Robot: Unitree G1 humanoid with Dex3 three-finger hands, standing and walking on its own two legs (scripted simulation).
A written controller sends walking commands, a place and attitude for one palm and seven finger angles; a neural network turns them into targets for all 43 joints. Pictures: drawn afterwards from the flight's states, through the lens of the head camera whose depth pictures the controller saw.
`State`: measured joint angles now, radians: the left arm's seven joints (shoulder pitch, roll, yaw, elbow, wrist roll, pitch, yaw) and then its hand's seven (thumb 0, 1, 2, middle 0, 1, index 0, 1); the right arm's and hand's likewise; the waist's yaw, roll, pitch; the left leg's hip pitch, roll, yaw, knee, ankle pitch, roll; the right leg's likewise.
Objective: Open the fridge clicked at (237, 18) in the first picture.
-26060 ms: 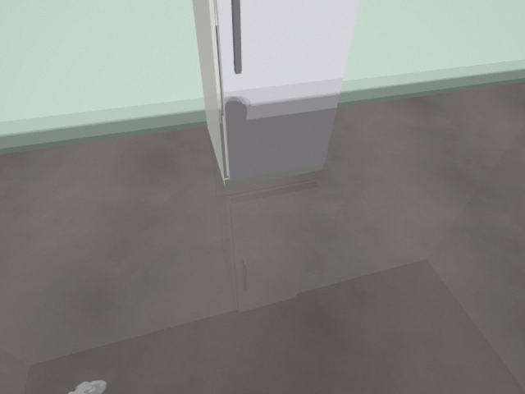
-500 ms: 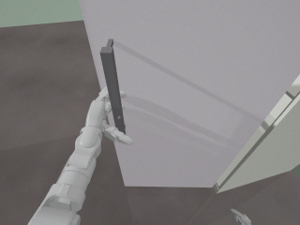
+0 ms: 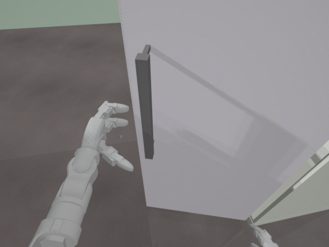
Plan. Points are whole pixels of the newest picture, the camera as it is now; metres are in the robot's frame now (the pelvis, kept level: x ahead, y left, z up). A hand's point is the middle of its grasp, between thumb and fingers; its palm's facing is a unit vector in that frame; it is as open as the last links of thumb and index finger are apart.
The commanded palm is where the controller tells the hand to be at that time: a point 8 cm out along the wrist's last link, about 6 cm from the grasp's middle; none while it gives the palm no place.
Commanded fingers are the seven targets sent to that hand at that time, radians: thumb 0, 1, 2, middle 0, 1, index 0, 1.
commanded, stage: slip the hand off the handle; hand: left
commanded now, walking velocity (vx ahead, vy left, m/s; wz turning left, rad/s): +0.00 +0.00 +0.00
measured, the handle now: (148, 112) +0.42 +0.08 +0.11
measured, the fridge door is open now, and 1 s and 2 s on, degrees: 71 71 71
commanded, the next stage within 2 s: draw the hand back to the body in 0.88 s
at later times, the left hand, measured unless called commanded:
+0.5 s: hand (111, 161) +0.29 +0.15 +0.06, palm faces -0.06 -0.99 -0.13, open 14.7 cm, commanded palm +0.27 +0.20 +0.09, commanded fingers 0.00 -0.55 0.20 -0.25 -1.15 -0.25 -1.15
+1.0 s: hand (103, 188) +0.22 +0.15 +0.08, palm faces -0.01 -0.98 -0.17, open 14.7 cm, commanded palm +0.21 +0.20 +0.09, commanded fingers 0.00 -0.55 0.20 -0.25 -1.15 -0.25 -1.15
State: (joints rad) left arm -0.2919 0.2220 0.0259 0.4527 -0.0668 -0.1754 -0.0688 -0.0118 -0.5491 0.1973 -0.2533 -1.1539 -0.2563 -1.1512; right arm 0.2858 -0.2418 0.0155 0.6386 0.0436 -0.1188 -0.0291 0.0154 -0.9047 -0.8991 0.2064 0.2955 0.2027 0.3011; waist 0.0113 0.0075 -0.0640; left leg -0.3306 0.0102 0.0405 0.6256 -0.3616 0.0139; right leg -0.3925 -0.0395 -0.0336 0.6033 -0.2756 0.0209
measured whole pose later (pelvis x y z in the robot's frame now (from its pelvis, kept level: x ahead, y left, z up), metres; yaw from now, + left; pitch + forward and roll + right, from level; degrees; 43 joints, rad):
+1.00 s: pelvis -0.01 -0.01 -0.01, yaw +1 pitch +1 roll -1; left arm 0.27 0.25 0.02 -0.12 -0.09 -0.12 -0.12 -0.01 -0.55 0.20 -0.25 -1.15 -0.25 -1.15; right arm 0.26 -0.23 0.05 0.55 0.03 -0.19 -0.06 0.02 -0.90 -0.90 0.21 0.30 0.20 0.30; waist 0.04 0.02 -0.05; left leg -0.31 0.02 0.01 0.68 -0.39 0.00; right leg -0.36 -0.03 -0.07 0.66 -0.31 0.00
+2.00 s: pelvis +0.00 +0.00 +0.01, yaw +1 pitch -5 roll +0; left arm 0.41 0.33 0.26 -0.36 -0.06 -0.06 0.11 0.00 0.22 0.57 -0.23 -0.70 -0.23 -0.69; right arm 0.24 -0.21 0.05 0.64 -0.01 -0.17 -0.08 0.02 -0.90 -0.90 0.21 0.30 0.20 0.30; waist 0.08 0.04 0.00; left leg -0.09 0.00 0.02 0.48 -0.31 0.02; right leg -0.14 -0.05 -0.06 0.46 -0.24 0.03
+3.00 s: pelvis -0.02 +0.01 +0.01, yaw +1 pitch +0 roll -1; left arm 0.53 0.39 0.38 -0.49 -0.04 -0.14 0.11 0.02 0.89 0.90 -0.21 -0.30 -0.21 -0.30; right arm 0.18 -0.22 0.01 0.56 -0.01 -0.05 -0.08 0.02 -0.90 -0.90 0.21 0.30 0.20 0.30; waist 0.02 0.00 0.05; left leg -0.23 0.00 0.03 0.49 -0.26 0.02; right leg -0.27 -0.05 -0.04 0.43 -0.16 0.03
